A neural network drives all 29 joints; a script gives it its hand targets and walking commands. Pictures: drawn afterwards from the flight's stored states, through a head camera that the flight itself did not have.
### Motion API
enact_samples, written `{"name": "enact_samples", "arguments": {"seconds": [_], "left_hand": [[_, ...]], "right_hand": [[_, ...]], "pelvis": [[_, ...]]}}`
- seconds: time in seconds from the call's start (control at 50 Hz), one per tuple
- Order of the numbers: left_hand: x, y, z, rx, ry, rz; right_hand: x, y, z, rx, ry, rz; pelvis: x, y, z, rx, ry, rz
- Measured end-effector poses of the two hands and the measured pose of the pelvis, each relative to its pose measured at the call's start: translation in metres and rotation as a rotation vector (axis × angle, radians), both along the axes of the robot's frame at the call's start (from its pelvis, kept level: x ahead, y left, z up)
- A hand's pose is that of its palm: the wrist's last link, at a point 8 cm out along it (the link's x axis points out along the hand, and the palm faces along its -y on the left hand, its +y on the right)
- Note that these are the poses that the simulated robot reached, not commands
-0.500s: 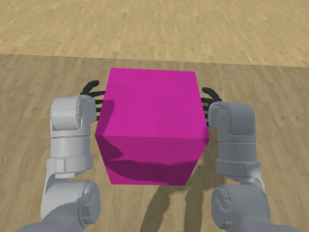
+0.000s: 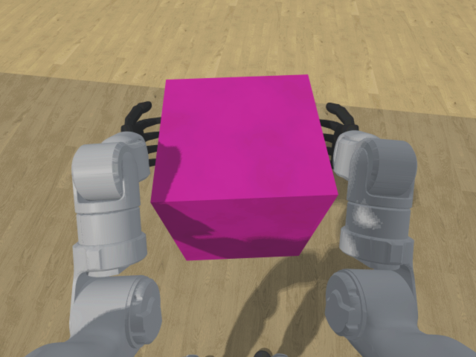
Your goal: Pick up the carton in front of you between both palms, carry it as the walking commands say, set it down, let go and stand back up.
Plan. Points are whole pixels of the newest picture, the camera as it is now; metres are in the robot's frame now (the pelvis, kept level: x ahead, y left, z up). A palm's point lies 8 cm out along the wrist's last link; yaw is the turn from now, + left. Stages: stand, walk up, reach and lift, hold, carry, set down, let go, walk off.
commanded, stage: carry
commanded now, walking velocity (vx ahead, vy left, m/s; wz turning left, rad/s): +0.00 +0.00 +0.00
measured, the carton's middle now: (240, 178) +0.39 +0.01 +0.07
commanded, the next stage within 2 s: none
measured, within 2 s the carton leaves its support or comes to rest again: neither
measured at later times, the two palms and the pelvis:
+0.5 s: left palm (144, 139) +0.42 +0.16 +0.13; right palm (334, 151) +0.41 -0.14 +0.12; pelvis +0.08 +0.02 +0.00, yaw -1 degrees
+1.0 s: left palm (140, 144) +0.40 +0.16 +0.14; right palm (337, 153) +0.40 -0.14 +0.13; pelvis +0.07 +0.01 +0.00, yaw +0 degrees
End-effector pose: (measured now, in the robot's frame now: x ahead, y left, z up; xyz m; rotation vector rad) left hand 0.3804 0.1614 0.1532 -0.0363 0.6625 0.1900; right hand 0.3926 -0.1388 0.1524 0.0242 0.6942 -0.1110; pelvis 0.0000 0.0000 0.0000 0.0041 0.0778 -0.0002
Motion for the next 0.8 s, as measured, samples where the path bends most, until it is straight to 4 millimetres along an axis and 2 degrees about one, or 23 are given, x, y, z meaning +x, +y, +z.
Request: {"name": "enact_samples", "arguments": {"seconds": [0.08,0.16,0.22,0.32,0.44,0.8], "left_hand": [[0.020,0.004,0.010,-0.020,-0.041,-0.017],[0.035,0.005,0.014,-0.015,-0.012,-0.039],[0.042,0.005,0.010,0.001,0.027,-0.053],[0.043,0.003,-0.010,0.024,0.100,-0.072],[0.040,0.002,-0.026,0.045,0.109,-0.094],[0.032,0.003,-0.017,0.050,0.079,-0.089]], "right_hand": [[0.012,0.004,0.013,-0.015,-0.040,-0.019],[0.022,0.005,0.016,-0.033,-0.013,-0.024],[0.025,0.004,0.010,-0.042,0.025,-0.023],[0.022,0.003,-0.014,-0.049,0.097,-0.020],[0.018,0.002,-0.030,-0.070,0.106,-0.005],[0.015,0.003,-0.019,-0.076,0.075,0.011]], "pelvis": [[0.023,0.006,-0.002,-0.004,-0.018,-0.003],[0.044,0.010,-0.002,-0.007,-0.022,-0.007],[0.057,0.013,-0.003,-0.010,-0.028,-0.008],[0.072,0.016,-0.003,-0.011,-0.044,-0.010],[0.076,0.017,-0.003,-0.012,-0.062,-0.012],[0.074,0.015,0.000,-0.011,-0.075,-0.008]]}}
